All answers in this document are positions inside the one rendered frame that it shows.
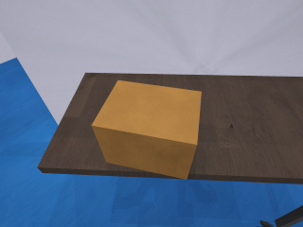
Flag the table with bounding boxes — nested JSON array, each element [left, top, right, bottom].
[[37, 73, 303, 227]]

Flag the carton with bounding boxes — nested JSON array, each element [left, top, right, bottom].
[[91, 80, 202, 180]]

